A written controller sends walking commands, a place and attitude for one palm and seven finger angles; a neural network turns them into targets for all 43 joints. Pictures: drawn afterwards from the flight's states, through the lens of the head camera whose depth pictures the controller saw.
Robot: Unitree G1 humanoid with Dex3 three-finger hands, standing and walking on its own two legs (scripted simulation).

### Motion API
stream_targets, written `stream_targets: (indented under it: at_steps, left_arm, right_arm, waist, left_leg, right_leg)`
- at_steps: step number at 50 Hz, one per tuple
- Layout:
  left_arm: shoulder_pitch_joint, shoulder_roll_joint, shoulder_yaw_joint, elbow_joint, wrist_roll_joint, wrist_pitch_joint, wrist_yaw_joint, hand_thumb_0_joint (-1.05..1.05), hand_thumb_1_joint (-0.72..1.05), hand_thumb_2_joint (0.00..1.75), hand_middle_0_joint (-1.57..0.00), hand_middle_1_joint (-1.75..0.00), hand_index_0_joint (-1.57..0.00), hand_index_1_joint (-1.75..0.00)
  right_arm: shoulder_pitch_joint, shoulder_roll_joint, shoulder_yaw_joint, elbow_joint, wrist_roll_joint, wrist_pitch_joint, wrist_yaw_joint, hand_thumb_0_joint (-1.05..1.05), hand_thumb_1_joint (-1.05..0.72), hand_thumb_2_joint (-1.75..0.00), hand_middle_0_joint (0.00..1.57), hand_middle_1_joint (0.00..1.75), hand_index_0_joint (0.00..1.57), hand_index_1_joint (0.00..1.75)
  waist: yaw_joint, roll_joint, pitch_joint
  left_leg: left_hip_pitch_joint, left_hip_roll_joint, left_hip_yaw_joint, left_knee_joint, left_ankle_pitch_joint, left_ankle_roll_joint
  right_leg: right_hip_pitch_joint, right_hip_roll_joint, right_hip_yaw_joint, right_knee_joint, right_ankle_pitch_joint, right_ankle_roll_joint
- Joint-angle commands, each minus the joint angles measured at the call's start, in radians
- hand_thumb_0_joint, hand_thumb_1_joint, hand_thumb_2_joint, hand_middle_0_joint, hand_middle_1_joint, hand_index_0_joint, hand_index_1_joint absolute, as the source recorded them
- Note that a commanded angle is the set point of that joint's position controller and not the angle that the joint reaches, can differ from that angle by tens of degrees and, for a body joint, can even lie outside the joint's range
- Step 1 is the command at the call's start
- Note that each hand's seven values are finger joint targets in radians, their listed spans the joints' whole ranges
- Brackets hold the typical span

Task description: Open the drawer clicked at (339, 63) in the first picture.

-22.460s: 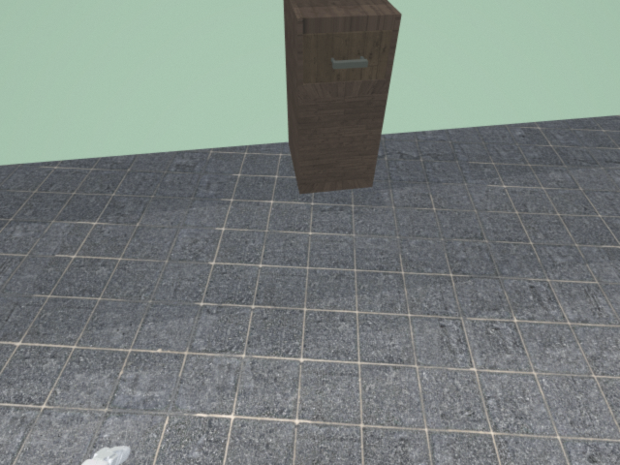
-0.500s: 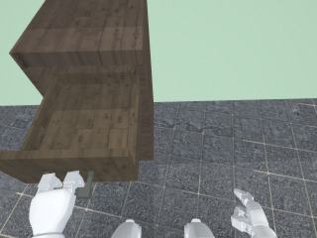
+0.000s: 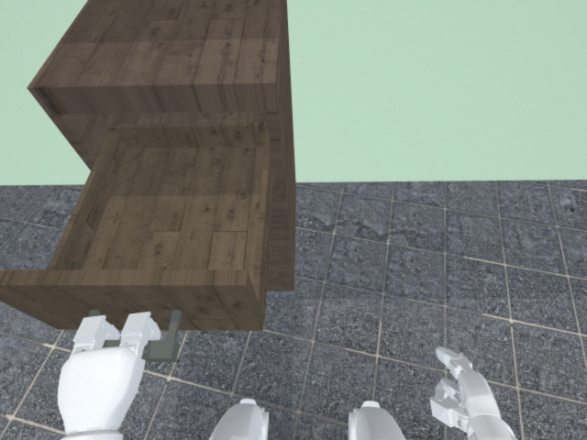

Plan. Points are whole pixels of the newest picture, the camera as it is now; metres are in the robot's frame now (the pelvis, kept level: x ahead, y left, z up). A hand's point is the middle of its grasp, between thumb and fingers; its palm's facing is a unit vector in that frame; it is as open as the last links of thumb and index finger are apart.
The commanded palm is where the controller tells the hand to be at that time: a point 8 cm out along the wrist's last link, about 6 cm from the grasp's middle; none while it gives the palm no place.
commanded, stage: open the thumb to release the handle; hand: left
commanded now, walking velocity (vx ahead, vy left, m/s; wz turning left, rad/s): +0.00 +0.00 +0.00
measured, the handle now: (130, 334) +0.25 +0.24 -0.01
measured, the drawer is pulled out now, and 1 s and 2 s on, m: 0.30 0.30 0.30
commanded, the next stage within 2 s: lift the hand off the handle in 0.40 s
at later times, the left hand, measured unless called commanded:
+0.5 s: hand (124, 382) +0.19 +0.24 -0.03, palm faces -0.01 -0.04 -1.00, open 13.2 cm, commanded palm +0.17 +0.23 +0.02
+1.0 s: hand (130, 370) +0.21 +0.23 -0.02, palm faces +0.00 -0.05 -1.00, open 13.5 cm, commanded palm +0.18 +0.23 +0.04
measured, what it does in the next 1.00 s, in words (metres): stands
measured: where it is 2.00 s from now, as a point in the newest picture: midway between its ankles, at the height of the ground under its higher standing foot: outside the picture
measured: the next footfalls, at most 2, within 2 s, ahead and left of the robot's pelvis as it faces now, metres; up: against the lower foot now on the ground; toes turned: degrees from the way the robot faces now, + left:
none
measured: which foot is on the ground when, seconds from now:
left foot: down 0.00-1.00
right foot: down 0.00-1.00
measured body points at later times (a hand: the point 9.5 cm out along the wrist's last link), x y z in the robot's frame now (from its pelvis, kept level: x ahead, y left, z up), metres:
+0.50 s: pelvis -0.02 +0.00 +0.01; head +0.05 -0.02 +0.45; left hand +0.19 +0.24 +0.02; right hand +0.18 -0.24 -0.10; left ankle +0.00 +0.14 -0.64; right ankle +0.02 -0.12 -0.64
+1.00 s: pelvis -0.01 -0.01 +0.02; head +0.05 -0.03 +0.46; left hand +0.20 +0.23 +0.04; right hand +0.18 -0.24 -0.10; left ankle +0.00 +0.14 -0.64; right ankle +0.02 -0.12 -0.64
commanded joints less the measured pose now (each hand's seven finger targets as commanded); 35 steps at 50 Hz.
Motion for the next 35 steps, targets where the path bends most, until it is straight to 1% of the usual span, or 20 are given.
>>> stream_targets:
  at_steps: [1, 3, 5, 7, 8, 9, 10, 15, 17, 18, 20, 21, 22, 23, 24, 25, 28, 29, 31, 35]
  left_arm:
    - [0.017, 0.119, 0.081, -0.121, -0.024, 0.043, 0.030, 0.00, 0.48, 0.72, -0.37, -1.30, -0.37, -1.30]
    - [-0.005, 0.140, 0.089, -0.120, -0.024, 0.060, 0.025, 0.00, 0.34, 0.66, -0.36, -1.29, -0.36, -1.29]
    - [-0.021, 0.130, 0.068, -0.109, -0.023, 0.070, 0.013, 0.00, 0.20, 0.60, -0.35, -1.27, -0.35, -1.27]
    - [-0.025, 0.136, 0.062, -0.102, -0.027, 0.077, -0.001, 0.00, 0.06, 0.54, -0.34, -1.26, -0.34, -1.26]
    - [-0.053, 0.137, 0.054, -0.107, -0.024, 0.075, -0.004, 0.00, -0.01, 0.51, -0.33, -1.25, -0.33, -1.25]
    - [-0.038, 0.130, 0.051, -0.080, -0.025, 0.077, -0.011, 0.00, -0.08, 0.48, -0.33, -1.24, -0.33, -1.24]
    - [-0.073, 0.131, 0.044, -0.088, -0.024, 0.072, -0.016, 0.00, -0.15, 0.45, -0.32, -1.24, -0.32, -1.24]
    - [-0.077, 0.136, 0.052, -0.077, -0.029, 0.044, -0.026, 0.00, -0.50, 0.30, -0.30, -1.20, -0.30, -1.20]
    - [-0.101, 0.150, 0.067, -0.062, -0.027, 0.039, -0.025, 0.00, -0.50, 0.30, -0.30, -1.20, -0.30, -1.20]
    - [-0.119, 0.136, 0.050, -0.070, -0.025, 0.032, -0.022, 0.00, -0.50, 0.30, -0.30, -1.20, -0.30, -1.20]
    - [-0.105, 0.136, 0.057, -0.066, -0.023, 0.024, -0.016, 0.00, -0.50, 0.30, -0.30, -1.20, -0.30, -1.20]
    - [-0.111, 0.132, 0.051, -0.061, -0.020, 0.023, -0.014, 0.00, -0.50, 0.30, -0.30, -1.20, -0.30, -1.20]
    - [-0.111, 0.136, 0.059, -0.073, -0.020, 0.025, -0.010, 0.00, -0.50, 0.30, -0.30, -1.20, -0.30, -1.20]
    - [-0.119, 0.126, 0.043, -0.080, -0.022, 0.024, -0.006, 0.00, -0.50, 0.30, -0.30, -1.20, -0.30, -1.20]
    - [-0.101, 0.136, 0.058, -0.066, -0.019, 0.028, -0.004, 0.00, -0.50, 0.30, -0.30, -1.20, -0.30, -1.20]
    - [-0.070, 0.106, 0.021, -0.137, -0.031, 0.030, -0.005, 0.00, -0.50, 0.30, -0.30, -1.20, -0.30, -1.20]
    - [-0.082, 0.115, 0.023, -0.129, -0.035, 0.049, -0.003, 0.00, -0.50, 0.30, -0.30, -1.20, -0.30, -1.20]
    - [-0.107, 0.129, 0.035, -0.108, -0.027, 0.054, -0.003, 0.00, -0.50, 0.30, -0.30, -1.20, -0.30, -1.20]
    - [-0.159, 0.133, 0.040, -0.081, -0.014, 0.055, -0.001, 0.00, -0.50, 0.30, -0.30, -1.20, -0.30, -1.20]
    - [-0.205, 0.118, 0.016, -0.082, -0.010, 0.052, 0.002, 0.00, -0.50, 0.30, -0.30, -1.20, -0.30, -1.20]
  right_arm:
    - [-0.042, -0.113, -0.043, -0.134, 0.006, -0.052, -0.017, 0.00, -0.90, -0.90, 0.20, 0.30, 0.20, 0.30]
    - [-0.053, -0.114, -0.035, -0.135, 0.009, -0.048, -0.024, 0.00, -0.90, -0.90, 0.20, 0.30, 0.20, 0.30]
    - [-0.050, -0.113, -0.033, -0.131, 0.013, -0.049, -0.029, 0.00, -0.90, -0.90, 0.20, 0.30, 0.20, 0.30]
    - [-0.052, -0.116, -0.029, -0.132, 0.019, -0.052, -0.033, 0.00, -0.90, -0.90, 0.20, 0.30, 0.20, 0.30]
    - [-0.061, -0.113, -0.023, -0.130, 0.017, -0.050, -0.034, 0.00, -0.90, -0.90, 0.20, 0.30, 0.20, 0.30]
    - [-0.047, -0.110, -0.027, -0.128, 0.021, -0.053, -0.037, 0.00, -0.90, -0.90, 0.20, 0.30, 0.20, 0.30]
    - [-0.058, -0.113, -0.022, -0.127, 0.018, -0.053, -0.038, 0.00, -0.90, -0.90, 0.20, 0.30, 0.20, 0.30]
    - [-0.055, -0.110, -0.022, -0.130, 0.017, -0.063, -0.040, 0.00, -0.90, -0.90, 0.20, 0.30, 0.20, 0.30]
    - [-0.044, -0.114, -0.025, -0.124, 0.018, -0.067, -0.041, 0.00, -0.90, -0.90, 0.20, 0.30, 0.20, 0.30]
    - [-0.052, -0.110, -0.022, -0.125, 0.014, -0.068, -0.039, 0.00, -0.90, -0.90, 0.20, 0.30, 0.20, 0.30]
    - [-0.051, -0.111, -0.026, -0.127, 0.014, -0.072, -0.038, 0.00, -0.90, -0.90, 0.20, 0.30, 0.20, 0.30]
    - [-0.042, -0.111, -0.032, -0.123, 0.014, -0.074, -0.037, 0.00, -0.90, -0.90, 0.20, 0.30, 0.20, 0.30]
    - [-0.046, -0.115, -0.032, -0.127, 0.014, -0.076, -0.036, 0.00, -0.90, -0.90, 0.20, 0.30, 0.20, 0.30]
    - [-0.049, -0.113, -0.028, -0.126, 0.012, -0.075, -0.033, 0.00, -0.90, -0.90, 0.20, 0.30, 0.20, 0.30]
    - [-0.040, -0.112, -0.036, -0.123, 0.014, -0.075, -0.034, 0.00, -0.90, -0.90, 0.20, 0.30, 0.20, 0.30]
    - [-0.052, -0.111, -0.033, -0.143, 0.013, -0.076, -0.028, 0.00, -0.90, -0.90, 0.20, 0.30, 0.20, 0.30]
    - [-0.049, -0.114, -0.030, -0.139, 0.016, -0.073, -0.030, 0.00, -0.90, -0.90, 0.20, 0.30, 0.20, 0.30]
    - [-0.043, -0.114, -0.033, -0.130, 0.019, -0.073, -0.034, 0.00, -0.90, -0.90, 0.20, 0.30, 0.20, 0.30]
    - [-0.042, -0.113, -0.030, -0.120, 0.017, -0.075, -0.040, 0.00, -0.90, -0.90, 0.20, 0.30, 0.20, 0.30]
    - [-0.046, -0.112, -0.026, -0.120, 0.016, -0.083, -0.042, 0.00, -0.90, -0.90, 0.20, 0.30, 0.20, 0.30]
  waist:
    - [0.000, -0.046, -0.268]
    - [0.005, -0.048, -0.285]
    - [-0.001, -0.066, -0.265]
    - [-0.002, -0.045, -0.240]
    - [-0.003, -0.034, -0.233]
    - [-0.004, -0.049, -0.203]
    - [-0.009, -0.056, -0.201]
    - [-0.003, -0.034, -0.180]
    - [-0.008, -0.023, -0.173]
    - [-0.006, -0.022, -0.186]
    - [-0.001, -0.023, -0.189]
    - [-0.007, -0.025, -0.190]
    - [-0.002, -0.004, -0.203]
    - [-0.005, -0.008, -0.211]
    - [0.000, -0.020, -0.210]
    - [0.006, -0.003, -0.246]
    - [-0.007, -0.035, -0.235]
    - [-0.014, -0.046, -0.200]
    - [-0.019, -0.059, -0.176]
    - [-0.017, -0.019, -0.203]
  left_leg:
    - [0.222, -0.066, 0.015, -0.156, 0.331, 0.044]
    - [0.224, -0.068, 0.018, -0.166, 0.327, 0.043]
    - [0.220, -0.067, 0.019, -0.175, 0.313, 0.045]
    - [0.219, -0.067, 0.016, -0.191, 0.295, 0.045]
    - [0.221, -0.067, 0.022, -0.192, 0.283, 0.045]
    - [0.215, -0.067, 0.016, -0.199, 0.268, 0.046]
    - [0.206, -0.067, 0.017, -0.199, 0.254, 0.047]
    - [0.197, -0.069, 0.022, -0.202, 0.218, 0.048]
    - [0.195, -0.067, 0.015, -0.206, 0.203, 0.047]
    - [0.192, -0.067, 0.018, -0.201, 0.199, 0.047]
    - [0.188, -0.069, 0.019, -0.196, 0.202, 0.047]
    - [0.194, -0.066, 0.015, -0.195, 0.204, 0.046]
    - [0.204, -0.065, 0.012, -0.200, 0.214, 0.045]
    - [0.206, -0.066, 0.016, -0.196, 0.218, 0.045]
    - [0.201, -0.066, 0.016, -0.194, 0.216, 0.045]
    - [0.230, -0.066, 0.019, -0.202, 0.238, 0.046]
    - [0.223, -0.066, 0.016, -0.204, 0.233, 0.046]
    - [0.210, -0.065, 0.010, -0.207, 0.212, 0.046]
    - [0.193, -0.064, 0.009, -0.207, 0.187, 0.047]
    - [0.214, -0.066, 0.012, -0.210, 0.185, 0.047]
  right_leg:
    - [0.194, 0.048, -0.034, -0.188, 0.356, -0.044]
    - [0.204, 0.047, -0.030, -0.191, 0.344, -0.042]
    - [0.208, 0.048, -0.028, -0.206, 0.335, -0.039]
    - [0.215, 0.048, -0.030, -0.222, 0.314, -0.044]
    - [0.200, 0.045, -0.026, -0.225, 0.291, -0.041]
    - [0.205, 0.049, -0.034, -0.234, 0.278, -0.044]
    - [0.192, 0.046, -0.028, -0.239, 0.256, -0.040]
    - [0.180, 0.043, -0.023, -0.250, 0.205, -0.041]
    - [0.171, 0.045, -0.029, -0.251, 0.179, -0.046]
    - [0.161, 0.042, -0.024, -0.245, 0.167, -0.042]
    - [0.159, 0.043, -0.026, -0.241, 0.172, -0.044]
    - [0.156, 0.044, -0.031, -0.238, 0.175, -0.046]
    - [0.153, 0.046, -0.035, -0.232, 0.179, -0.050]
    - [0.150, 0.043, -0.032, -0.229, 0.180, -0.046]
    - [0.163, 0.044, -0.033, -0.232, 0.188, -0.048]
    - [0.181, 0.045, -0.028, -0.235, 0.207, -0.048]
    - [0.181, 0.042, -0.032, -0.241, 0.200, -0.043]
    - [0.172, 0.045, -0.035, -0.247, 0.185, -0.044]
    - [0.153, 0.044, -0.035, -0.251, 0.154, -0.043]
    - [0.140, 0.042, -0.033, -0.250, 0.137, -0.044]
